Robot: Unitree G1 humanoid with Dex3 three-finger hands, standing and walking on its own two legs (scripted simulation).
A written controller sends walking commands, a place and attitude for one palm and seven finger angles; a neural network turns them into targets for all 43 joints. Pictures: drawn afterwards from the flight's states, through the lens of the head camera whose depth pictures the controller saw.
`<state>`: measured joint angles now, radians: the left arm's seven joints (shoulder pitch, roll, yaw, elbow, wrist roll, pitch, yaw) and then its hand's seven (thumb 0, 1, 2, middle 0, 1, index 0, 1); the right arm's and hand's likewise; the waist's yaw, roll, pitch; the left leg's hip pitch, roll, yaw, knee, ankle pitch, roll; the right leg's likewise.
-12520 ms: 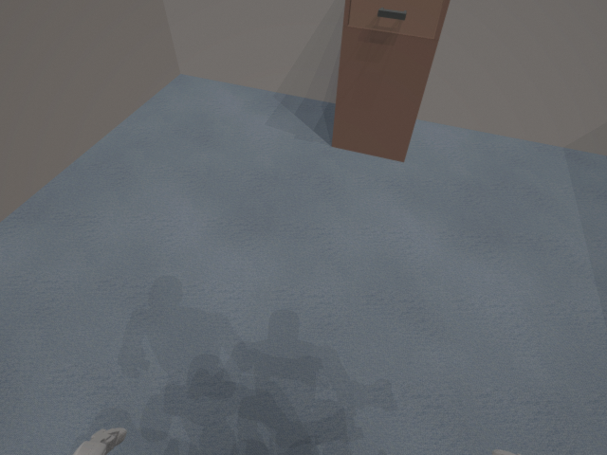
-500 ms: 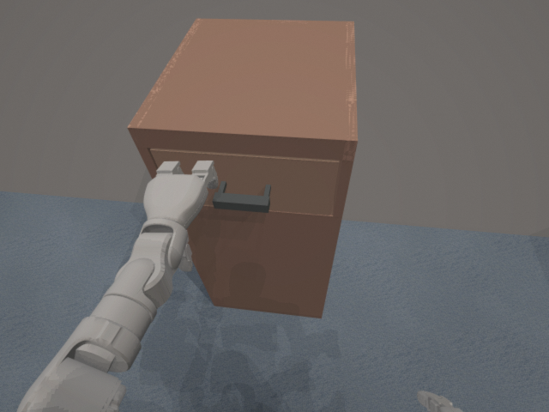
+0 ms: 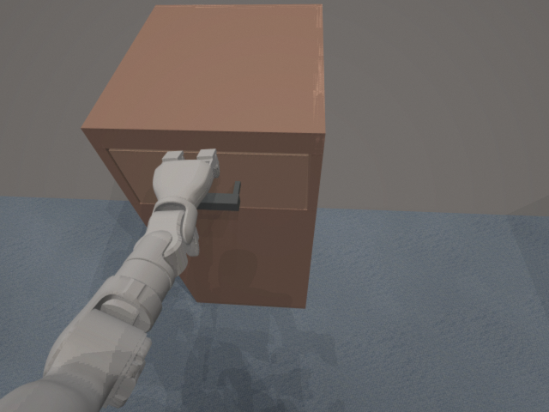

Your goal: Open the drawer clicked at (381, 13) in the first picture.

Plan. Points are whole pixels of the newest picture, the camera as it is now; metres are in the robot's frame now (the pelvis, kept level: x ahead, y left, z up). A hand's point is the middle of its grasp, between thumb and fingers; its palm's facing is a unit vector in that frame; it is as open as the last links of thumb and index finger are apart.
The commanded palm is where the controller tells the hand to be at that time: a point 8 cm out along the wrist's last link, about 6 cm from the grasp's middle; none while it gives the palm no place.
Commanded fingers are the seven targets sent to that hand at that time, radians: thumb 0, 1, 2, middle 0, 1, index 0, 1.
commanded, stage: move the hooked fingers above the handle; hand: left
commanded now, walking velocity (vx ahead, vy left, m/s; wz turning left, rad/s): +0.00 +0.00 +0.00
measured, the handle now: (212, 193) +0.50 +0.13 -0.03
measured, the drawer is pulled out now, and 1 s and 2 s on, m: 0.00 0.00 0.00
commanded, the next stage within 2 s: none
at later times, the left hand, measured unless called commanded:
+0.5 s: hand (230, 191) +0.45 +0.08 +0.03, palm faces -0.01 +0.00 -1.00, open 13.2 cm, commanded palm +0.45 +0.14 +0.09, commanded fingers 0.00 -0.50 0.30 -0.30 -1.20 -0.30 -1.20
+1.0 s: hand (229, 190) +0.46 +0.08 +0.03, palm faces +0.04 -0.02 -1.00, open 13.4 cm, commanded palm +0.46 +0.15 +0.08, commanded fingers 0.00 -0.50 0.30 -0.30 -1.20 -0.30 -1.20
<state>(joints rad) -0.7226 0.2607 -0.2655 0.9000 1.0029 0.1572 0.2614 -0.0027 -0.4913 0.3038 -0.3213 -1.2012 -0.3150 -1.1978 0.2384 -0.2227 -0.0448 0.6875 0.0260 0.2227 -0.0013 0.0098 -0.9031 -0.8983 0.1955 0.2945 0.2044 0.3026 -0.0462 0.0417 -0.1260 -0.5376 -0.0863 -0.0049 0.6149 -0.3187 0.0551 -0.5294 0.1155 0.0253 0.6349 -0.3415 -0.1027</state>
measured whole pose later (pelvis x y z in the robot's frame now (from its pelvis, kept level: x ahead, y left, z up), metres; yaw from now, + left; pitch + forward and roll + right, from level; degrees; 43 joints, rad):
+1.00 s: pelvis -0.04 +0.00 -0.01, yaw -1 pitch +16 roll +1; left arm -0.92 0.24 -0.23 1.11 1.05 0.14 0.44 0.00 -0.49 0.30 -0.44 -1.24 -0.37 -1.27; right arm 0.26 -0.24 0.01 0.70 0.06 0.14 -0.07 0.01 -0.90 -0.90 0.20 0.29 0.21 0.30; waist -0.15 0.04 -0.12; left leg -0.67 -0.06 0.02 0.68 -0.29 0.05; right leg -0.66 0.13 0.03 0.68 -0.30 -0.10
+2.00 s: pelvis -0.05 +0.03 -0.02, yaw -3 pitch +17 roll -1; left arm -1.01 0.19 -0.23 1.22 1.07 0.20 0.46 0.00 -0.49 0.30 -0.41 -1.25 -0.36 -1.26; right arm 0.28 -0.22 0.03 0.65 0.04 0.16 -0.09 0.01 -0.90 -0.90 0.20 0.29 0.21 0.30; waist -0.18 0.05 -0.13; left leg -0.74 -0.08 0.04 0.74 -0.30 0.10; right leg -0.73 0.12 0.05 0.73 -0.30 -0.05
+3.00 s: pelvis -0.05 +0.03 -0.01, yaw -3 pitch +17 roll -1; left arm -0.99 0.20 -0.22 1.19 1.07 0.20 0.45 0.00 -0.49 0.30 -0.41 -1.25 -0.37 -1.26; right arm 0.28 -0.22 0.03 0.65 0.04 0.16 -0.09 0.01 -0.90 -0.90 0.20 0.29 0.21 0.30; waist -0.18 0.04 -0.13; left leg -0.73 -0.07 0.04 0.73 -0.30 0.09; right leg -0.71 0.13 0.04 0.72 -0.30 -0.06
